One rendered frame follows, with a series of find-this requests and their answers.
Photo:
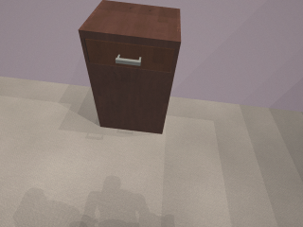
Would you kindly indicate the drawer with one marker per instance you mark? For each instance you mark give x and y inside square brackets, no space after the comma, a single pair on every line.
[152,57]

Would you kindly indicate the handle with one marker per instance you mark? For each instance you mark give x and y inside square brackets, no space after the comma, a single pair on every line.
[128,61]

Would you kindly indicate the cabinet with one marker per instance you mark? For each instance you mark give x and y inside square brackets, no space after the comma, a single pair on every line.
[127,98]

